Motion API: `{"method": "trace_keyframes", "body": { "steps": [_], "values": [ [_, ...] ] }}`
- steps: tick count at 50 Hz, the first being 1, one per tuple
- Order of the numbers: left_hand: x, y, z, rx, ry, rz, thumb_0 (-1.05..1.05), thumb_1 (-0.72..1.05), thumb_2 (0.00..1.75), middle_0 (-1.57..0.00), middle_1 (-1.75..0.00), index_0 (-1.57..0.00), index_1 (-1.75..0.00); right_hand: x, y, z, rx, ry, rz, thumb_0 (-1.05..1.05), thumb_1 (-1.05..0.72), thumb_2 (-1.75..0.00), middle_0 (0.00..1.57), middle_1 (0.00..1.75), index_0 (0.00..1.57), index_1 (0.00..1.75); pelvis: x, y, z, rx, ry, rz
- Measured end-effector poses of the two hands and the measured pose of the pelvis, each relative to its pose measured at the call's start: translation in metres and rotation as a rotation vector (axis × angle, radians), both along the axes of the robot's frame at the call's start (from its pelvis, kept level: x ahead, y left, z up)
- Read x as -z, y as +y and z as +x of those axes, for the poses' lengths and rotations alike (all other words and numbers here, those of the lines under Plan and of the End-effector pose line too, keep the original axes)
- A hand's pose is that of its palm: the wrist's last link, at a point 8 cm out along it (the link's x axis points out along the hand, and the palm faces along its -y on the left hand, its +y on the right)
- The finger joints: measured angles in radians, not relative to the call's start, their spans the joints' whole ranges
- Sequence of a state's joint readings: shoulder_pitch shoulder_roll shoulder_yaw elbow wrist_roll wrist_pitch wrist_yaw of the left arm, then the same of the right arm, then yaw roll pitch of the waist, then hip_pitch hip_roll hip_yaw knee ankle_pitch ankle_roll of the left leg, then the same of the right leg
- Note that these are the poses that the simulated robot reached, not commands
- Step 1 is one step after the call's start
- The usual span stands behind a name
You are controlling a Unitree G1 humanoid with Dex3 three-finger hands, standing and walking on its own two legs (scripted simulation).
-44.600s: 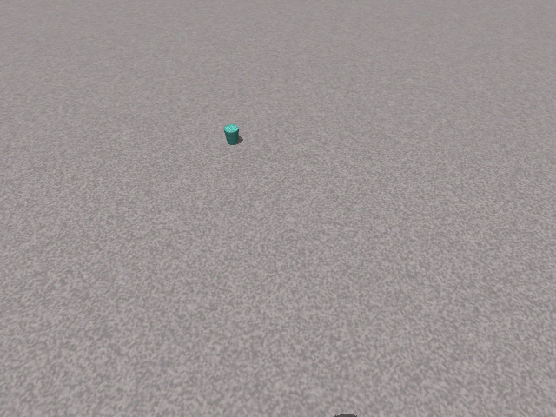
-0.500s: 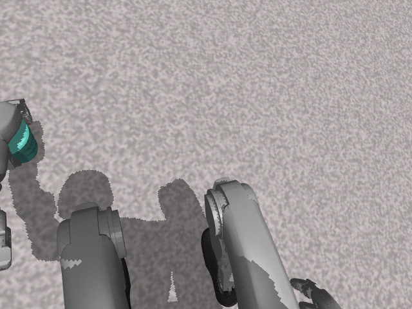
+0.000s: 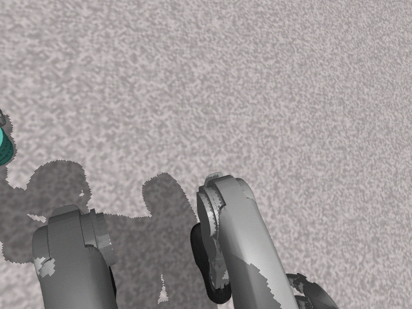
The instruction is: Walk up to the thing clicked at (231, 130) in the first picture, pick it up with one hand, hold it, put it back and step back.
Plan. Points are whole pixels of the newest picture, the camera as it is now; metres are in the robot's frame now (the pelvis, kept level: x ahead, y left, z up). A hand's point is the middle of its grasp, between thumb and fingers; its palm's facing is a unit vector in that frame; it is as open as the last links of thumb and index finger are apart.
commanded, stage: rest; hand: left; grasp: from above
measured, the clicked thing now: out of the picture +0.46 +0.32 -0.23
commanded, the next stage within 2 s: open in 0.72 s
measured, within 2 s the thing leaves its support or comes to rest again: rests again in 0.32 s
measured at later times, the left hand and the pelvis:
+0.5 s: hand out of the picture +0.45 +0.31 -0.22, palm faces -0.45 -0.11 -0.89, open 10.3 cm; pelvis +0.00 +0.00 -0.01, yaw -2 degrees
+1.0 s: hand out of the picture +0.45 +0.32 -0.23, palm faces -0.46 -0.11 -0.88, open 10.3 cm; pelvis +0.00 +0.01 -0.01, yaw -4 degrees
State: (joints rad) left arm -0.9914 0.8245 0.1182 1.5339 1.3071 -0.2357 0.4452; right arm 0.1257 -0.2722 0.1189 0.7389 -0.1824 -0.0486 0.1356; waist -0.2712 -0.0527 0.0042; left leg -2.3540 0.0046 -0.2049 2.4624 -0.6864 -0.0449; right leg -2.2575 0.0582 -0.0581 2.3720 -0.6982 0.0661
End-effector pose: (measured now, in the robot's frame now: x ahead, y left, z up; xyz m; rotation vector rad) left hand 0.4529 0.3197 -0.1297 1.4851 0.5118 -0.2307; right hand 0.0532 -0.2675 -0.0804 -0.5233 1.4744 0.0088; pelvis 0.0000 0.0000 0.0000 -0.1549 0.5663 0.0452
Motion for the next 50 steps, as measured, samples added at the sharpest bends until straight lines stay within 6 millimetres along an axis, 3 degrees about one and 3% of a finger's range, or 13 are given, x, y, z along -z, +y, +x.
{"method": "trace_keyframes", "body": {
  "steps": [22, 44, 50],
  "values": [
    [0.035, -0.004, 0.005, -0.015, 0.009, -0.019, 0.01, -0.17, 0.82, -0.47, -1.00, -0.56, -0.97, 0.000, 0.005, -0.008, -0.056, 0.019, 0.004, 0.00, -0.91, -0.89, 0.21, 0.30, 0.21, 0.30, 0.012, 0.003, 0.001, 0.022, -0.033, -0.025],
    [0.035, -0.001, 0.006, -0.026, -0.001, -0.020, 0.01, -0.18, 0.78, -0.51, -0.96, -0.60, -0.94, -0.006, 0.012, -0.007, -0.127, -0.016, 0.011, 0.00, -0.92, -0.90, 0.21, 0.30, 0.21, 0.30, 0.014, 0.007, -0.003, 0.034, -0.070, -0.047],
    [0.038, -0.001, 0.004, -0.021, 0.010, -0.016, 0.00, -0.14, 0.81, -0.46, -0.98, -0.54, -0.96, -0.008, 0.015, -0.011, -0.138, -0.014, 0.017, 0.00, -0.91, -0.90, 0.21, 0.30, 0.21, 0.30, 0.015, 0.008, -0.004, 0.038, -0.078, -0.052]
  ]
}}
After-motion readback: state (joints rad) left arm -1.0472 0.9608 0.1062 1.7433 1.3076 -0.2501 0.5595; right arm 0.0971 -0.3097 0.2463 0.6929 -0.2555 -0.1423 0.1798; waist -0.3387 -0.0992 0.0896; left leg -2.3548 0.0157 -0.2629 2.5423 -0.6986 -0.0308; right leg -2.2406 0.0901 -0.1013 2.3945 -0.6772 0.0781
